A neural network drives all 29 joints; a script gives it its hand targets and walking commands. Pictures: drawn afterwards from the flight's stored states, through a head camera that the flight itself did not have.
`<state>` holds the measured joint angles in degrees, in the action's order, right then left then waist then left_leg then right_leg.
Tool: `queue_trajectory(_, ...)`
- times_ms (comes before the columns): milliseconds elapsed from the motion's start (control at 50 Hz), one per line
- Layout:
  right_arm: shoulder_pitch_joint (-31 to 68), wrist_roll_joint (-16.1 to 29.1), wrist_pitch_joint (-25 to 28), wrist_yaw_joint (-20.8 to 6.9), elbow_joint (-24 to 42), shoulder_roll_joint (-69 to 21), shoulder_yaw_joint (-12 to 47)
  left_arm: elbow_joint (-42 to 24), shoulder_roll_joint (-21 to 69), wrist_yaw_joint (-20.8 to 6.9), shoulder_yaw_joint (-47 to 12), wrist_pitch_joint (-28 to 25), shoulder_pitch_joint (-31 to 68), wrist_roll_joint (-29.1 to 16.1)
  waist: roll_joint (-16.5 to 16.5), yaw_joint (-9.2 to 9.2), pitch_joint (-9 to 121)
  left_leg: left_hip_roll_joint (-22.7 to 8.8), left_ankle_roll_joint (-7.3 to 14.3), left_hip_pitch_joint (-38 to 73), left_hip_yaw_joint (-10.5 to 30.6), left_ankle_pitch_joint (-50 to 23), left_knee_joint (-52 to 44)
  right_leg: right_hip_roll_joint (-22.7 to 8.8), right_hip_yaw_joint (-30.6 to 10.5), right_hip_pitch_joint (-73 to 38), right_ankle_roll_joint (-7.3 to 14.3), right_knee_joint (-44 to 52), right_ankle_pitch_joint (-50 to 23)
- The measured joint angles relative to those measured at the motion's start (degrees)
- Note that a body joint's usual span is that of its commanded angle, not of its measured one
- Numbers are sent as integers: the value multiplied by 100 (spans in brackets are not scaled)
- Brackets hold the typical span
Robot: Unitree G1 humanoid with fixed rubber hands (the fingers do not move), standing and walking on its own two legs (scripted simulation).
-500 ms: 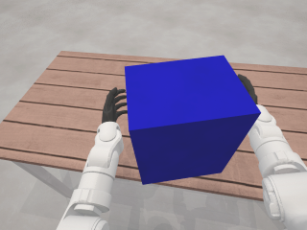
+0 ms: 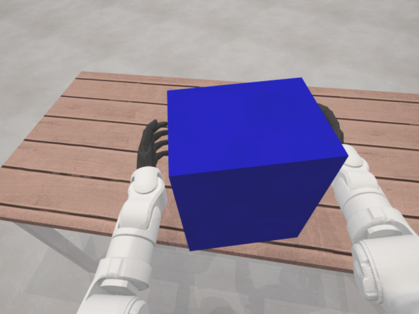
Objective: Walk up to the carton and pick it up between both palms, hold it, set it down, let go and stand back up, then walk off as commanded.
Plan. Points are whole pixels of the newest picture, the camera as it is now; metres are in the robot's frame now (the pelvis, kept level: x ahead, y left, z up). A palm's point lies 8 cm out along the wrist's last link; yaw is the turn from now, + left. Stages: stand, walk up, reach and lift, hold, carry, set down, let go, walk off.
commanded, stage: reach and lift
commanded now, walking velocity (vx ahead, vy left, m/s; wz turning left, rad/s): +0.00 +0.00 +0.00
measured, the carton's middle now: (240, 172) +0.40 +0.03 +0.05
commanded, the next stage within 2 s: none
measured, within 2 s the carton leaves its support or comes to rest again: leaves its support in 0.60 s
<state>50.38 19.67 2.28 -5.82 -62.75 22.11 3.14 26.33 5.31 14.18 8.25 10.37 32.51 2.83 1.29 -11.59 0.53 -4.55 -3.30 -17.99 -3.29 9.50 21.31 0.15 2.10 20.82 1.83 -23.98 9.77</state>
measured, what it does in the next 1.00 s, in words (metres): stands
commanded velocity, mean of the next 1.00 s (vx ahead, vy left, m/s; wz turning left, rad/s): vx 0.00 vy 0.00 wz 0.00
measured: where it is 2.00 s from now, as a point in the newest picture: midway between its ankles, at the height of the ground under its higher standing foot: outside the picture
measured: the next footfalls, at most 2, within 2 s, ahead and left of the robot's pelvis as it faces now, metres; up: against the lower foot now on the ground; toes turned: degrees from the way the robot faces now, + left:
none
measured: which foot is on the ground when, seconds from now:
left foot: down 0.00-1.00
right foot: down 0.00-1.00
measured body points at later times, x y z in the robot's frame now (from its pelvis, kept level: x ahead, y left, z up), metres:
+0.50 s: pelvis -0.01 +0.00 +0.00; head +0.03 -0.01 +0.45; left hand +0.36 +0.20 +0.10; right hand +0.46 -0.13 +0.10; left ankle +0.00 +0.16 -0.74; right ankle +0.02 -0.10 -0.74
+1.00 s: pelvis -0.01 +0.00 +0.00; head +0.00 -0.01 +0.45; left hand +0.36 +0.20 +0.12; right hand +0.44 -0.13 +0.13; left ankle +0.00 +0.16 -0.74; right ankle +0.02 -0.10 -0.74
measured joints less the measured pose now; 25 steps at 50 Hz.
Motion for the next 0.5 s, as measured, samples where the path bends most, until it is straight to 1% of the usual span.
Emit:
queue_trajectory(160,1,-197,162,23,4,-148,-1,13,65,-29,151,-18,0,257,-9,41,68,4,0,0,0,-49,-69,0,0,0,0,68,-48)
queue_trajectory(280,-14,-635,236,125,3,-231,0,13,193,-73,374,-19,-20,553,-9,47,163,10,0,0,0,-128,-183,0,3,0,0,179,-126)
queue_trajectory(360,-35,-643,204,182,2,-291,-1,14,143,-110,375,25,-39,553,-11,85,241,14,0,-1,0,-195,-275,0,4,1,0,269,-193)
queue_trajectory(500,-49,-643,90,279,38,-375,-1,14,57,-165,374,134,-40,554,-11,206,231,18,0,0,0,-282,-342,0,5,-3,0,343,-285)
